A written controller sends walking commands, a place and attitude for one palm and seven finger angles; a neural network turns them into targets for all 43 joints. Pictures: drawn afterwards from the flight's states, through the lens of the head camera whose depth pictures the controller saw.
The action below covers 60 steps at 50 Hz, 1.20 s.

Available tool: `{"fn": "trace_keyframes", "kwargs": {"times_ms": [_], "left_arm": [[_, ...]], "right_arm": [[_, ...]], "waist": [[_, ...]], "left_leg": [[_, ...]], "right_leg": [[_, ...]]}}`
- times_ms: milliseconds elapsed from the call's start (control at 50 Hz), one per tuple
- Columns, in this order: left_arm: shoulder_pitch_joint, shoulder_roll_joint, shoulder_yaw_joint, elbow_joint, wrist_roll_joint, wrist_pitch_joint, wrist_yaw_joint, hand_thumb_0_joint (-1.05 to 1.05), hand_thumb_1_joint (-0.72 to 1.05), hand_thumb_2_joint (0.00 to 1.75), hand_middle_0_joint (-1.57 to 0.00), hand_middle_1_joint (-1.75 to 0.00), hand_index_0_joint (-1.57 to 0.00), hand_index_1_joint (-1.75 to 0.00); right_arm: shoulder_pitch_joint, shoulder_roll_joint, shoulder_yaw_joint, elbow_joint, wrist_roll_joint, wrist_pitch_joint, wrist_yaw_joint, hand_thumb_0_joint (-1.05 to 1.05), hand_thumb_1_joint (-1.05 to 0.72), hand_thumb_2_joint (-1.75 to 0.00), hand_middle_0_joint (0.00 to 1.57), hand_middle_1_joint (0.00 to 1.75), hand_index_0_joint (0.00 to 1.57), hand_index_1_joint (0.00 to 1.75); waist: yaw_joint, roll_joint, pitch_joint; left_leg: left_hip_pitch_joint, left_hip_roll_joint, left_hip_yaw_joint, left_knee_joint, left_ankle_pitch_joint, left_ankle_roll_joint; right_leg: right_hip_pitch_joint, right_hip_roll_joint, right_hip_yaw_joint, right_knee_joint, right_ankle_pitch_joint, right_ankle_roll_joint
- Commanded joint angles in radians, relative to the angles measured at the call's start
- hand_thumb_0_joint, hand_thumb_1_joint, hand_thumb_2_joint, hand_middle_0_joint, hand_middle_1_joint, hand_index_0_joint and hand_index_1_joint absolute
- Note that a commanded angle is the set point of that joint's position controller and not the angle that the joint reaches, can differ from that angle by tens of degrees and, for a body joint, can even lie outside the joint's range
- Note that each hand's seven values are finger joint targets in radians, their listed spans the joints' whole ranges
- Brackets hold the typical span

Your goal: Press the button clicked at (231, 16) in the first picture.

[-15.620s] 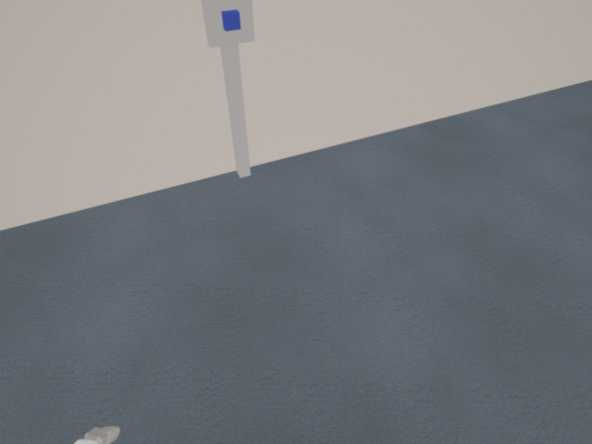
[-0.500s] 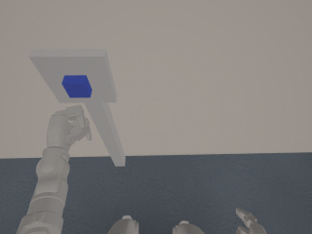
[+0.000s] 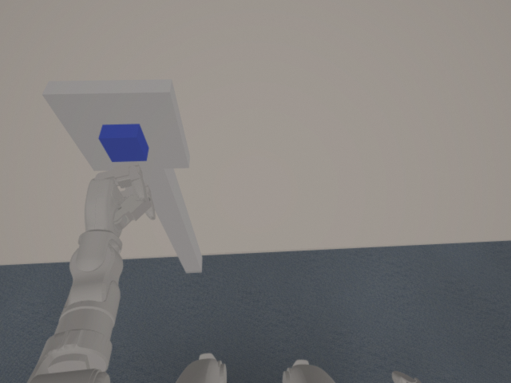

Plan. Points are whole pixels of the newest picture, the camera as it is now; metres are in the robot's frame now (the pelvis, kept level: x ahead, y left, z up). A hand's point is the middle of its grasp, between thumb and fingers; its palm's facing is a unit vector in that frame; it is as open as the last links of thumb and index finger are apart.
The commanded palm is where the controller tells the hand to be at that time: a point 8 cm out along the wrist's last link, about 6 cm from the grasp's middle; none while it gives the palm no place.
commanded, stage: aim a knuckle at the button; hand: left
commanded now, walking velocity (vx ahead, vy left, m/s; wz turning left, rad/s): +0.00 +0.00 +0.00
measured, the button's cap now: (125, 141) +0.48 +0.22 +0.07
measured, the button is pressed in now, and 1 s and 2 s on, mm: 0 0 10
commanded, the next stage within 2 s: press the button with the knuckle in 0.86 s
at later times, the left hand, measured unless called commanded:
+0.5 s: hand (152, 202) +0.39 +0.17 +0.03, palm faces +0.04 -1.00 -0.01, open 3.1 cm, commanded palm +0.37 +0.22 +0.05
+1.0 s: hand (144, 205) +0.38 +0.18 +0.04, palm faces +0.07 -1.00 -0.02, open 3.1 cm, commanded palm +0.36 +0.23 +0.05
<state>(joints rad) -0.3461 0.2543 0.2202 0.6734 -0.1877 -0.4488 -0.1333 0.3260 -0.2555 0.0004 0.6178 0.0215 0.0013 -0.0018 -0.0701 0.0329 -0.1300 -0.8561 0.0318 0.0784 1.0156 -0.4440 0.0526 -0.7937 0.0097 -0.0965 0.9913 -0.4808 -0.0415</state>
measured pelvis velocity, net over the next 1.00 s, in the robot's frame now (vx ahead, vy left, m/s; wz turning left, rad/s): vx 0.00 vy -0.01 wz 0.01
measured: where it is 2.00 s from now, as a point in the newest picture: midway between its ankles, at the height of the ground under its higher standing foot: outside the picture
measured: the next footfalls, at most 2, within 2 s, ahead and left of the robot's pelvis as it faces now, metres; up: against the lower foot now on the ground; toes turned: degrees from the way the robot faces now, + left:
none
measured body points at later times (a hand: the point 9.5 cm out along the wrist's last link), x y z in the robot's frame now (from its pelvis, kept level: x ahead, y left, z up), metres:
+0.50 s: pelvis +0.00 +0.00 +0.00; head +0.08 +0.01 +0.44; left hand +0.38 +0.22 +0.04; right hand +0.11 -0.26 -0.12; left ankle +0.03 +0.09 -0.67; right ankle +0.00 -0.10 -0.67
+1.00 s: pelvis +0.00 -0.01 +0.00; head +0.09 +0.00 +0.44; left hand +0.37 +0.23 +0.04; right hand +0.11 -0.27 -0.11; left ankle +0.03 +0.09 -0.67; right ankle +0.00 -0.10 -0.67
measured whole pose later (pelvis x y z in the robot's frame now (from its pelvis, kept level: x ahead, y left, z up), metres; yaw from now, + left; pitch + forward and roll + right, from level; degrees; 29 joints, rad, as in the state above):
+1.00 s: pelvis +0.00 -0.01 +0.00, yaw +1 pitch +17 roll -2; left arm -0.34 0.26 0.24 0.68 -0.19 -0.45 -0.15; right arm 0.27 -0.25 0.01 0.61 0.03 0.01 -0.01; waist -0.07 0.02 -0.12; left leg -0.87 0.03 0.06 1.03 -0.45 0.04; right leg -0.80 0.01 -0.11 1.00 -0.50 -0.05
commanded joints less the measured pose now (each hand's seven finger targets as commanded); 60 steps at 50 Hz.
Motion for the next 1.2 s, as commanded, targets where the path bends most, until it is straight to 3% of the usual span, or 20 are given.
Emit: {"fn": "trace_keyframes", "kwargs": {"times_ms": [0,60,180,220,260,320,400,440,520,540,560,640,740,800,860,920,980,1020,1100,1180], "left_arm": [[-0.272,0.112,-0.004,-0.189,0.002,-0.065,0.019,0.0,0.9,0.9,-1.3,-1.5,-1.3,-1.5],[-0.328,0.181,0.048,-0.177,0.021,-0.069,0.049,0.0,0.9,0.9,-1.3,-1.5,-1.3,-1.5],[-0.344,0.177,0.047,-0.287,0.025,-0.113,0.065,0.0,0.9,0.9,-1.3,-1.5,-1.3,-1.5],[-0.346,0.175,0.035,-0.241,0.022,-0.1,0.053,0.0,0.9,0.9,-1.3,-1.5,-1.3,-1.5],[-0.345,0.15,0.013,-0.16,0.017,-0.072,0.03,0.0,0.9,0.9,-1.3,-1.5,-1.3,-1.5],[-0.356,0.109,-0.023,-0.058,0.011,-0.026,-0.002,0.0,0.9,0.9,-1.3,-1.5,-1.3,-1.5],[-0.377,0.101,-0.021,-0.128,-0.004,-0.037,-0.011,0.0,0.9,0.9,-1.3,-1.5,-1.3,-1.5],[-0.388,0.161,0.027,-0.183,-0.001,-0.064,0.006,0.0,0.9,0.9,-1.3,-1.5,-1.3,-1.5],[-0.397,0.198,0.052,-0.259,0.02,-0.102,0.051,0.0,0.9,0.9,-1.3,-1.5,-1.3,-1.5],[-0.376,0.176,0.037,-0.252,0.023,-0.099,0.058,0.0,0.9,0.9,-1.3,-1.5,-1.3,-1.5],[-0.361,0.211,0.068,-0.233,0.023,-0.093,0.066,0.0,0.9,0.9,-1.3,-1.5,-1.3,-1.5],[-0.296,0.212,0.078,-0.139,0.019,-0.049,0.048,0.0,0.9,0.9,-1.3,-1.5,-1.3,-1.5],[-0.274,0.152,0.032,-0.189,-0.012,-0.04,-0.007,0.0,0.9,0.9,-1.3,-1.5,-1.3,-1.5],[-0.24,0.17,0.05,-0.209,-0.026,-0.056,-0.021,0.0,0.9,0.9,-1.3,-1.5,-1.3,-1.5],[-0.294,0.18,0.052,-0.204,-0.022,-0.068,-0.018,0.0,0.9,0.9,-1.3,-1.5,-1.3,-1.5],[-0.339,0.207,0.065,-0.202,-0.008,-0.08,-0.013,0.0,0.9,0.9,-1.3,-1.5,-1.3,-1.5],[-0.362,0.203,0.049,-0.244,-0.001,-0.09,-0.009,0.0,0.9,0.9,-1.3,-1.5,-1.3,-1.5],[-0.381,0.201,0.051,-0.216,-0.005,-0.082,-0.005,0.0,0.9,0.9,-1.3,-1.5,-1.3,-1.5],[-0.447,0.228,0.07,-0.094,-0.006,-0.054,-0.013,0.0,0.9,0.9,-1.3,-1.5,-1.3,-1.5],[-0.449,0.224,0.075,-0.072,-0.005,-0.043,-0.026,0.0,0.9,0.9,-1.3,-1.5,-1.3,-1.5]], "right_arm": [[0.01,-0.151,-0.053,-0.109,0.001,-0.038,-0.007,0.0,-0.9,-0.9,0.2,0.3,0.2,0.3],[0.003,-0.156,-0.049,-0.106,-0.004,-0.032,-0.011,0.0,-0.9,-0.9,0.2,0.3,0.2,0.3],[-0.012,-0.141,-0.046,-0.121,-0.009,-0.036,-0.011,0.0,-0.9,-0.9,0.2,0.3,0.2,0.3],[-0.017,-0.143,-0.042,-0.112,-0.007,-0.032,-0.014,0.0,-0.9,-0.9,0.2,0.3,0.2,0.3],[-0.011,-0.147,-0.04,-0.108,-0.002,-0.03,-0.017,0.0,-0.9,-0.9,0.2,0.3,0.2,0.3],[-0.013,-0.152,-0.036,-0.108,0.007,-0.025,-0.02,0.0,-0.9,-0.9,0.2,0.3,0.2,0.3],[-0.006,-0.15,-0.043,-0.121,0.004,-0.028,-0.017,0.0,-0.9,-0.9,0.2,0.3,0.2,0.3],[-0.004,-0.151,-0.044,-0.121,-0.001,-0.03,-0.016,0.0,-0.9,-0.9,0.2,0.3,0.2,0.3],[-0.001,-0.145,-0.045,-0.116,-0.008,-0.031,-0.011,0.0,-0.9,-0.9,0.2,0.3,0.2,0.3],[-0.004,-0.141,-0.044,-0.119,-0.007,-0.03,-0.009,0.0,-0.9,-0.9,0.2,0.3,0.2,0.3],[0.001,-0.148,-0.045,-0.115,-0.008,-0.027,-0.011,0.0,-0.9,-0.9,0.2,0.3,0.2,0.3],[0.001,-0.148,-0.041,-0.116,-0.002,-0.014,-0.015,0.0,-0.9,-0.9,0.2,0.3,0.2,0.3],[0.002,-0.142,-0.044,-0.127,0.005,-0.018,-0.016,0.0,-0.9,-0.9,0.2,0.3,0.2,0.3],[0.0,-0.142,-0.045,-0.125,0.007,-0.022,-0.017,0.0,-0.9,-0.9,0.2,0.3,0.2,0.3],[0.0,-0.144,-0.046,-0.109,0.006,-0.028,-0.02,0.0,-0.9,-0.9,0.2,0.3,0.2,0.3],[-0.006,-0.141,-0.045,-0.101,0.004,-0.031,-0.024,0.0,-0.9,-0.9,0.2,0.3,0.2,0.3],[-0.007,-0.141,-0.046,-0.103,0.002,-0.034,-0.026,0.0,-0.9,-0.9,0.2,0.3,0.2,0.3],[-0.005,-0.142,-0.044,-0.093,0.001,-0.036,-0.026,0.0,-0.9,-0.9,0.2,0.3,0.2,0.3],[-0.002,-0.149,-0.037,-0.082,0.004,-0.029,-0.033,0.0,-0.9,-0.9,0.2,0.3,0.2,0.3],[0.009,-0.15,-0.039,-0.093,0.003,-0.026,-0.029,0.0,-0.9,-0.9,0.2,0.3,0.2,0.3]], "waist": [[-0.008,-0.019,-0.292],[-0.003,-0.037,-0.265],[0.019,0.082,-0.427],[0.001,0.051,-0.378],[-0.021,-0.035,-0.315],[-0.025,-0.036,-0.236],[-0.011,0.003,-0.339],[0.006,0.029,-0.385],[0.015,0.063,-0.425],[0.01,0.065,-0.416],[0.01,0.011,-0.409],[0.009,-0.044,-0.325],[0.006,-0.002,-0.352],[0.011,-0.009,-0.347],[-0.012,-0.037,-0.311],[-0.009,0.01,-0.316],[-0.007,0.072,-0.387],[-0.013,0.067,-0.373],[-0.03,-0.017,-0.313],[-0.012,0.034,-0.378]], "left_leg": [[0.283,-0.006,-0.12,-0.13,0.273,-0.029],[0.232,-0.012,-0.118,-0.127,0.218,-0.026],[0.376,-0.007,-0.126,-0.114,0.343,-0.04],[0.341,-0.006,-0.125,-0.115,0.307,-0.038],[0.267,-0.009,-0.12,-0.118,0.244,-0.028],[0.213,-0.017,-0.118,-0.124,0.176,-0.026],[0.28,-0.017,-0.122,-0.108,0.246,-0.027],[0.304,-0.013,-0.125,-0.102,0.285,-0.032],[0.349,-0.008,-0.132,-0.101,0.343,-0.037],[0.346,-0.009,-0.125,-0.101,0.347,-0.036],[0.315,-0.01,-0.126,-0.1,0.341,-0.032],[0.2,-0.021,-0.096,-0.112,0.268,-0.024],[0.246,-0.021,-0.089,-0.112,0.308,-0.023],[0.235,-0.02,-0.087,-0.108,0.314,-0.022],[0.211,-0.018,-0.095,-0.096,0.278,-0.018],[0.213,-0.02,-0.096,-0.094,0.257,-0.02],[0.291,-0.016,-0.105,-0.092,0.316,-0.026],[0.294,-0.014,-0.11,-0.087,0.306,-0.028],[0.191,-0.019,-0.109,-0.085,0.224,-0.021],[0.24,-0.021,-0.108,-0.085,0.278,-0.024]], "right_leg": [[0.07,0.015,0.059,-0.128,0.273,0.02],[0.075,0.012,0.067,-0.123,0.237,0.02],[0.095,0.014,0.069,-0.097,0.312,0.014],[0.091,0.017,0.07,-0.108,0.297,0.018],[0.095,0.018,0.071,-0.125,0.267,0.021],[0.058,0.014,0.07,-0.139,0.217,0.022],[0.066,0.01,0.068,-0.122,0.261,0.017],[0.082,0.011,0.071,-0.107,0.286,0.015],[0.09,0.015,0.07,-0.091,0.318,0.015],[0.095,0.016,0.071,-0.095,0.327,0.017],[0.117,0.017,0.071,-0.095,0.333,0.018],[0.17,0.012,0.09,-0.123,0.337,0.027],[0.181,0.01,0.092,-0.134,0.378,0.024],[0.194,0.009,0.096,-0.135,0.393,0.025],[0.156,0.01,0.098,-0.131,0.356,0.029],[0.143,0.006,0.106,-0.126,0.329,0.028],[0.128,0.009,0.095,-0.11,0.351,0.023],[0.107,0.011,0.09,-0.114,0.333,0.023],[0.113,0.009,0.1,-0.125,0.283,0.029],[0.119,0.01,0.094,-0.114,0.319,0.023]]}}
